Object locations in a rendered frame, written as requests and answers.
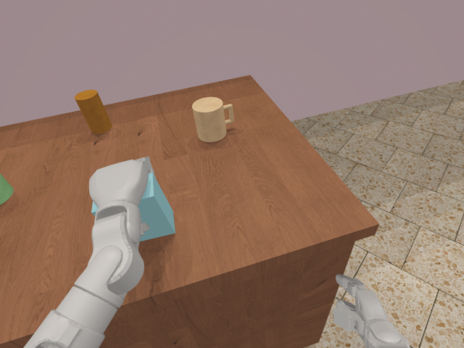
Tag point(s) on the sponge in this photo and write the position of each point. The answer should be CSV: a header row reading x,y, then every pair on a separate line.
x,y
155,211

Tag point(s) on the table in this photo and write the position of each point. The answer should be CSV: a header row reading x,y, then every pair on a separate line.
x,y
262,223

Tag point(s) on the robot left hand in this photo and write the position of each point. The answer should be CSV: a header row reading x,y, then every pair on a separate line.
x,y
123,181

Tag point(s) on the robot right forearm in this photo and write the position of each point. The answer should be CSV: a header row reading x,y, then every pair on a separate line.
x,y
380,333

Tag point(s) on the robot left forearm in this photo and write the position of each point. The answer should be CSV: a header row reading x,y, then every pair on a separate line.
x,y
115,267

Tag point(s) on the robot right hand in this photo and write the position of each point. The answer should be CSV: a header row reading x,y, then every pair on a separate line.
x,y
368,306

